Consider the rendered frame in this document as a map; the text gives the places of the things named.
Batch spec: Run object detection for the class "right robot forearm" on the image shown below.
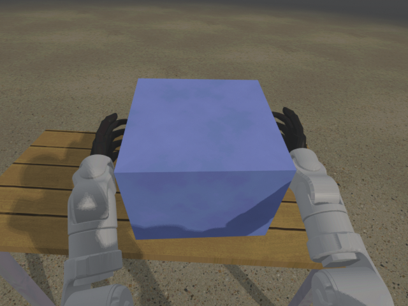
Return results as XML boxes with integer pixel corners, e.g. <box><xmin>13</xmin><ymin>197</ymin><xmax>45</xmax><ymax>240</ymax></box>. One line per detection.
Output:
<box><xmin>289</xmin><ymin>148</ymin><xmax>394</xmax><ymax>306</ymax></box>

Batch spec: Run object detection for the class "robot left upper arm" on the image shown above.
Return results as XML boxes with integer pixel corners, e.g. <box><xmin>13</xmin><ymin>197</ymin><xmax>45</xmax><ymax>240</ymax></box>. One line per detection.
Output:
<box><xmin>64</xmin><ymin>284</ymin><xmax>134</xmax><ymax>306</ymax></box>

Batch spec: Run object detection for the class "robot left hand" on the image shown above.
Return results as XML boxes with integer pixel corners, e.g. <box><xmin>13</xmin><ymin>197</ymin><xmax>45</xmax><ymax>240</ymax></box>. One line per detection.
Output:
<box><xmin>90</xmin><ymin>113</ymin><xmax>128</xmax><ymax>162</ymax></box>

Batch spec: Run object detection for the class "table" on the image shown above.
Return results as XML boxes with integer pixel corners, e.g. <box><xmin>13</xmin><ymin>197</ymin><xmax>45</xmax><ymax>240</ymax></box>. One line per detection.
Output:
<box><xmin>0</xmin><ymin>129</ymin><xmax>346</xmax><ymax>306</ymax></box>

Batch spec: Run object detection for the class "robot right upper arm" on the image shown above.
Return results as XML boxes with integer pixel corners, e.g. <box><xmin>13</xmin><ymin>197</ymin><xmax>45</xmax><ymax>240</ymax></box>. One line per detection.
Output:
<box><xmin>311</xmin><ymin>266</ymin><xmax>393</xmax><ymax>306</ymax></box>

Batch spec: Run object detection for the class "robot right hand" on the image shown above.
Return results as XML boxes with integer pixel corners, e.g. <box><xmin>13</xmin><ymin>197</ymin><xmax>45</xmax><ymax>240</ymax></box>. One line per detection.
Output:
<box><xmin>272</xmin><ymin>107</ymin><xmax>307</xmax><ymax>153</ymax></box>

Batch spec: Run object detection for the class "left robot forearm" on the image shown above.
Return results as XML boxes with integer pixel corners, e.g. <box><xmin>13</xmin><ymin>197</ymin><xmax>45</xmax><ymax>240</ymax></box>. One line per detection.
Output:
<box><xmin>61</xmin><ymin>154</ymin><xmax>123</xmax><ymax>306</ymax></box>

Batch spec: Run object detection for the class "carton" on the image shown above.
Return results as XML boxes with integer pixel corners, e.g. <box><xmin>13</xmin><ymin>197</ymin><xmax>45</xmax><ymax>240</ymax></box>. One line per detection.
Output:
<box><xmin>114</xmin><ymin>78</ymin><xmax>296</xmax><ymax>240</ymax></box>

